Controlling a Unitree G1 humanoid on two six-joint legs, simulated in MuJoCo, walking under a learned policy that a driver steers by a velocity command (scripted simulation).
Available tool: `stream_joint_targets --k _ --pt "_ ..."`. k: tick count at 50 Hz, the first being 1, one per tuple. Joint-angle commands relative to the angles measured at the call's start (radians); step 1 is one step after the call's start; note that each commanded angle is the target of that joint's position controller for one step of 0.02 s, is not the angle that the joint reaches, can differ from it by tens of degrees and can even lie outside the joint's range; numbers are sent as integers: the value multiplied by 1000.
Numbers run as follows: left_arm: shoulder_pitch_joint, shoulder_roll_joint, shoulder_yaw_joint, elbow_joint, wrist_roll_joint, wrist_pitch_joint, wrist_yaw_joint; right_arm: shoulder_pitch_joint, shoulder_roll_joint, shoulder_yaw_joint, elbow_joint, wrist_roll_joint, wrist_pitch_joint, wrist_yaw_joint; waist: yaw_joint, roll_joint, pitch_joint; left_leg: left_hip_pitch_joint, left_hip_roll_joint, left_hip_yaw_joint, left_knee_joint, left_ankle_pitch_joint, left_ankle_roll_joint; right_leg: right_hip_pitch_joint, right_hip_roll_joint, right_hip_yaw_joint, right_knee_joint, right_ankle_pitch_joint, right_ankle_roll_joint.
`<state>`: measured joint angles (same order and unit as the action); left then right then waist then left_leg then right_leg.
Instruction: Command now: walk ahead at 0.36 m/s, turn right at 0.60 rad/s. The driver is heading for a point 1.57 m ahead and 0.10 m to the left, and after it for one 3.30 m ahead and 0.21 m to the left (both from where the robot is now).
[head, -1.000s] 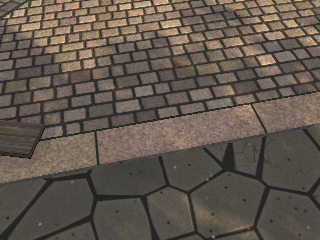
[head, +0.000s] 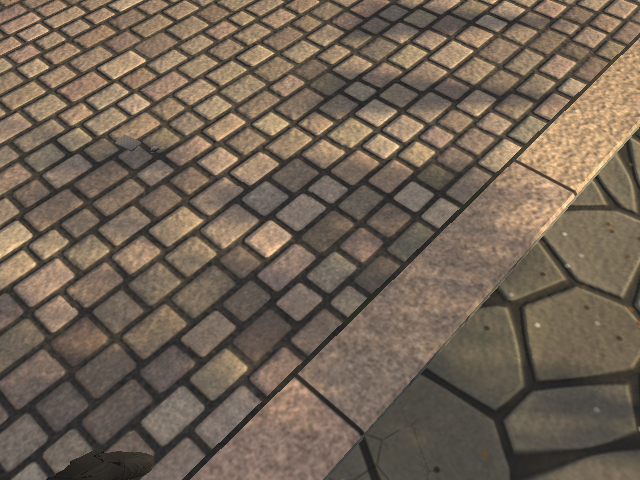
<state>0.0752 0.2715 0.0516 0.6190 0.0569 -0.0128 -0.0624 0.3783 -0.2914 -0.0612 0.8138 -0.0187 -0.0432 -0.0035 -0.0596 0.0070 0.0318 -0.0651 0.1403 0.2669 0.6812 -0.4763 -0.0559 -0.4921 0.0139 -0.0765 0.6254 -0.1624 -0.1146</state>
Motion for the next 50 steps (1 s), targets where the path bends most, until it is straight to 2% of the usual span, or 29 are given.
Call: stream_joint_targets --k 1,2,3,5,7,9,16,20,21,23,24,25,26,27,28,29,30,31,32,36,38,39,40,41,42,43,44,47,50 --pt "333 305 100 -17 -43 -11 41 -39 -99 -15 -167 -6 -3 1 173 -223 -359 -641 -141 -208 739 -115 5 767 -385 802 -272 401 -257" --pt "312 268 93 -2 -49 -9 51 -100 -98 -14 -176 7 -2 -1 157 -105 -279 -680 -79 -271 758 -26 15 728 -365 594 -222 640 -252" --pt "276 205 75 9 -52 -11 58 -116 -76 0 -166 13 -9 -5 130 -56 -188 -653 -52 -275 692 49 20 609 -318 471 -204 769 -224" --pt "193 125 47 9 -57 -10 65 -96 -81 0 -149 -15 8 -8 57 -48 -111 -571 -26 -290 573 79 18 443 -214 359 -237 748 -150" --pt "181 125 40 14 -54 -17 62 -74 -82 -1 -136 -23 39 -6 33 -43 -126 -514 -48 -281 524 98 8 381 -190 328 -256 810 -142" --pt "199 153 48 32 -45 -23 60 -72 -61 6 -129 -16 52 -6 26 -30 -140 -516 -66 -273 468 139 4 369 -177 303 -263 846 -145" --pt "262 124 31 84 -44 -18 68 -212 -38 20 -144 -8 57 -12 81 -89 -105 -492 -88 -272 199 262 37 402 -160 287 -255 760 -97" --pt "250 75 5 110 -32 -14 74 -201 -18 26 -113 1 51 -15 89 -98 -88 -339 -114 -250 13 264 70 401 -167 256 -230 712 -65" --pt "243 77 2 117 -31 -13 76 -195 -18 25 -107 3 49 -16 85 -100 -74 -290 -126 -246 -44 261 82 387 -172 258 -217 677 -56" --pt "269 102 4 141 -49 -5 89 -177 -34 13 -89 8 47 -15 75 -3 -75 -142 -160 -234 -188 440 122 374 -126 230 -154 582 5" --pt "280 123 9 147 -55 0 98 -160 -71 -2 -81 13 46 -16 73 48 -111 -59 -126 -294 -179 601 155 355 -95 207 -108 472 43" --pt "243 138 11 135 -53 2 103 -128 -100 -12 -80 18 48 -19 48 61 -151 3 -63 -392 -192 742 195 313 -52 170 -40 313 67" --pt "255 101 6 120 -50 11 101 -91 -138 -20 -82 17 51 -20 50 134 -207 86 82 -572 -214 903 300 223 34 115 83 11 103" --pt "192 71 -8 102 -49 26 101 -87 -101 -8 -85 11 56 -16 17 191 -210 60 183 -757 -306 861 383 135 80 99 164 -399 114" --pt "143 68 -10 92 -47 34 100 -94 -101 -11 -76 4 59 -15 8 152 -140 3 172 -780 -364 694 398 82 59 139 278 -468 120" --pt "142 64 -12 101 -45 38 96 -147 -109 -19 -80 3 66 -18 35 114 -107 -60 119 -722 -385 525 375 79 36 149 324 -415 129" --pt "129 64 -11 108 -42 41 92 -217 -94 -19 -88 4 77 -22 60 70 -73 -151 38 -633 -418 376 314 113 15 150 326 -338 137" --pt "158 59 -13 103 -46 46 91 -242 -108 -25 -92 -2 83 -25 83 151 -61 -198 11 -607 -407 376 310 131 19 137 286 -326 150" --pt "156 63 -16 110 -45 46 95 -248 -88 -25 -91 -6 88 -22 74 153 -65 -199 -29 -574 -393 399 303 143 24 121 243 -320 167" --pt "192 52 -27 117 -65 40 108 -250 -110 -52 -95 -10 101 -12 60 145 -135 -216 -65 -579 -339 384 270 265 41 94 2 -259 168" --pt "275 54 -25 143 -59 34 116 -296 -103 -58 -107 3 110 -10 111 118 -135 -314 -118 -567 -272 258 198 417 51 56 -251 -101 139" --pt "284 109 -11 147 -40 27 122 -273 -61 -51 -113 8 110 -13 101 -21 -113 -444 -205 -498 -114 88 137 488 -88 208 -369 -193 111" --pt "173 226 10 94 -25 32 124 -228 -2 -38 -133 15 106 -19 66 -248 -74 -606 -340 -340 103 -61 74 432 -373 541 -470 -354 9" --pt "129 223 14 80 -2 34 120 -264 -93 -49 -132 -9 103 -26 72 -204 -13 -558 -229 -375 246 -33 55 235 -436 552 -495 -320 -80" --pt "57 139 -9 62 1 27 118 -244 -123 -63 -112 -4 102 -19 25 -128 16 -489 -220 -386 353 28 51 173 -363 467 -479 -221 -81" --pt "2 103 -19 51 -7 21 115 -190 -120 -66 -82 -6 104 -8 -9 -94 19 -467 -216 -365 436 83 39 164 -295 350 -449 -103 -63" --pt "-18 93 -22 39 -14 15 117 -150 -118 -68 -65 -10 109 2 -22 -109 -8 -474 -208 -346 500 116 28 213 -253 271 -417 -2 -52" --pt "69 91 -15 48 -23 6 114 -163 -96 -57 -74 -7 117 26 30 -115 -37 -531 -186 -312 523 112 1 358 -239 166 -340 256 -80" --pt "209 126 9 85 -22 0 106 -264 -88 -43 -122 -14 120 49 119 -151 -45 -610 -149 -294 366 110 -3 520 -280 215 -401 -107 -86"
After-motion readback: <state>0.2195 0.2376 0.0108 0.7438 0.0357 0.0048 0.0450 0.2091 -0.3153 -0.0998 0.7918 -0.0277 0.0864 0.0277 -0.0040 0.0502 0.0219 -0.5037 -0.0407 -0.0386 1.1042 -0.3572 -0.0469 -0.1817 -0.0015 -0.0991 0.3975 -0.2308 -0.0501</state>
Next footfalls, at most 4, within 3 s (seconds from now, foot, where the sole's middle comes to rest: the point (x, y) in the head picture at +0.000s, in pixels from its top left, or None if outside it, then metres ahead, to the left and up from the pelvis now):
0.40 left None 0.29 0.10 -0.74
0.78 right None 0.20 -0.10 -0.75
1.26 left None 0.19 0.13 -0.75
1.70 right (293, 413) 0.58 0.08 -0.72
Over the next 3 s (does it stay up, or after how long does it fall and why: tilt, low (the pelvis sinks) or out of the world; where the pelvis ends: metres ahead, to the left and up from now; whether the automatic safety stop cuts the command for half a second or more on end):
stays up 1.11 0.04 0.06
